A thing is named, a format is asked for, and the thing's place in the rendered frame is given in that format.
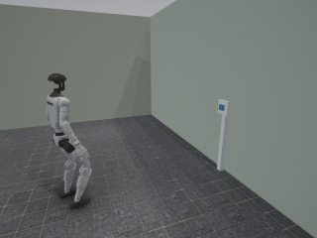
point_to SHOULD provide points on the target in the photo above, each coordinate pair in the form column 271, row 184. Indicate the right robot forearm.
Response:
column 70, row 135

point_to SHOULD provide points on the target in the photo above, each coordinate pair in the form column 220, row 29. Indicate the right robot hand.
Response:
column 80, row 152

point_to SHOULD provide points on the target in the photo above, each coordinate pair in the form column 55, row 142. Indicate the button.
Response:
column 221, row 107

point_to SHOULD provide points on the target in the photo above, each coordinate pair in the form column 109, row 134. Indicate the robot left upper arm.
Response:
column 47, row 111

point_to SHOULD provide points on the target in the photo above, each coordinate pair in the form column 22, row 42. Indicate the robot left thigh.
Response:
column 70, row 164

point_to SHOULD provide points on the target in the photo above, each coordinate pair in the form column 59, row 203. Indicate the robot right foot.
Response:
column 82, row 200

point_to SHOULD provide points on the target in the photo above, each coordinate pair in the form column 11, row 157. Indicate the panel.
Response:
column 223, row 133

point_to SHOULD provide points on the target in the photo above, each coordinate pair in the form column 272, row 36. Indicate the robot right upper arm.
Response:
column 63, row 104

